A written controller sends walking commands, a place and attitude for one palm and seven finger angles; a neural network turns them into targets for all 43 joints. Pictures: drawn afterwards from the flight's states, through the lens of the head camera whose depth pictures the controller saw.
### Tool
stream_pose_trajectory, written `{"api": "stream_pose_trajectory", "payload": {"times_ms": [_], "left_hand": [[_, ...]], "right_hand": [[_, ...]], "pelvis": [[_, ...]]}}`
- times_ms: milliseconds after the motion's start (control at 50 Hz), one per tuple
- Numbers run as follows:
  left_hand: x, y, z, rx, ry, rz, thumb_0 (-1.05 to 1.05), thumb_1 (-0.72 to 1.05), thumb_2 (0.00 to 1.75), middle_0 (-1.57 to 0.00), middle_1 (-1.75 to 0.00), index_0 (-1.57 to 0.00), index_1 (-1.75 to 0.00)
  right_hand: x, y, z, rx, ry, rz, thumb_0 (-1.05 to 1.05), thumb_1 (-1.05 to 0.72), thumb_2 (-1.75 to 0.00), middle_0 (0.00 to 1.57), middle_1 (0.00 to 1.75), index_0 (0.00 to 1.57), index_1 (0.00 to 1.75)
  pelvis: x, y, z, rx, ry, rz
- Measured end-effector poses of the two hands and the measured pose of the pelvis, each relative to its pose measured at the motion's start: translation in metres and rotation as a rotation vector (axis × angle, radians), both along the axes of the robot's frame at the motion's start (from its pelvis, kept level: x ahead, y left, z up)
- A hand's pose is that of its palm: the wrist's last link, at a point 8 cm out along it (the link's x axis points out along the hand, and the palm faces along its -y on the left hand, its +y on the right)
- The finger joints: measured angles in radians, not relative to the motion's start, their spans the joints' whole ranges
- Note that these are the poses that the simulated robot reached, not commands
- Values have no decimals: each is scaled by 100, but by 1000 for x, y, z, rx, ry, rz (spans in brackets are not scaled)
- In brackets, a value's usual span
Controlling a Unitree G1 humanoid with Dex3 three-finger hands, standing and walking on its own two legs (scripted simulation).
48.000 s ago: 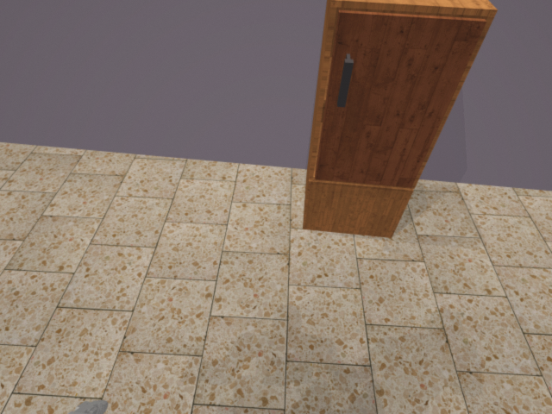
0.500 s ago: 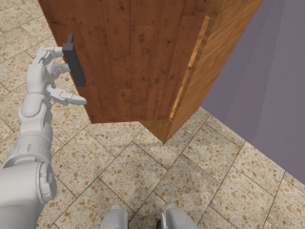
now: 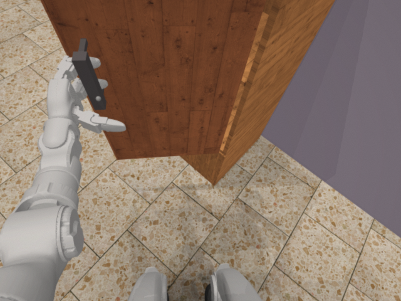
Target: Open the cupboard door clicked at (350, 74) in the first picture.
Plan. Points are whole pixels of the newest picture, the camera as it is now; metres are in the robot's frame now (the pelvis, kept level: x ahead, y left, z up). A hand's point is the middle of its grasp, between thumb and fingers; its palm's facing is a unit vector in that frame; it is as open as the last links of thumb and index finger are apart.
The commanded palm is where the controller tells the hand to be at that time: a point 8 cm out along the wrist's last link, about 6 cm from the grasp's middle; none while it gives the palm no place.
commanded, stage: slide the fingers in behind the handle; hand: left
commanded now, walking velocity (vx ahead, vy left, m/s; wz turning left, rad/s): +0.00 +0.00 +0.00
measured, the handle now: (92, 76) +0.55 +0.19 +0.08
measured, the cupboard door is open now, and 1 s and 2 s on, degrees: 49 49 79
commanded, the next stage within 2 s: close the thumb around the handle in 0.34 s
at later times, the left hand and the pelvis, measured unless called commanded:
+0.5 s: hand (100, 96) +0.50 +0.17 +0.07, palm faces +0.05 -1.00 -0.01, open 13.9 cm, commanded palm +0.48 +0.21 +0.08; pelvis +0.01 +0.00 +0.00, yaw +0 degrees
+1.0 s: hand (95, 99) +0.49 +0.18 +0.07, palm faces +0.05 -1.00 -0.01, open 6.7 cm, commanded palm +0.47 +0.22 +0.08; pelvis +0.01 +0.00 +0.00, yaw +0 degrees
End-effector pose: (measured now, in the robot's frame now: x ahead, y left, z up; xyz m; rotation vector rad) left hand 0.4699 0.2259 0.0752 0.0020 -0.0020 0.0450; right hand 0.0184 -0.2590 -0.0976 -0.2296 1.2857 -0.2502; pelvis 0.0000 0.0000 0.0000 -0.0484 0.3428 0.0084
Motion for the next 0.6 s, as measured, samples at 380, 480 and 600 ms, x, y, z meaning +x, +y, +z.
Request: {"api": "stream_pose_trajectory", "payload": {"times_ms": [380,480,600], "left_hand": [[9,0,-4,3,15,6,-1,-50,30,-30,-120,-30,-120],[8,-2,-3,4,3,4,-1,-50,30,-30,-120,-30,-121],[9,-7,-6,2,21,3,-1,-40,35,-31,-121,-30,-122]], "right_hand": [[-5,0,1,1,36,-17,0,-90,-90,20,30,21,30],[0,1,1,2,29,-15,0,-90,-90,20,30,21,30],[6,2,0,8,19,-4,0,-90,-90,20,30,21,30]], "pelvis": [[6,0,1,0,14,-4],[8,1,1,0,14,-5],[9,1,1,1,11,-2]]}}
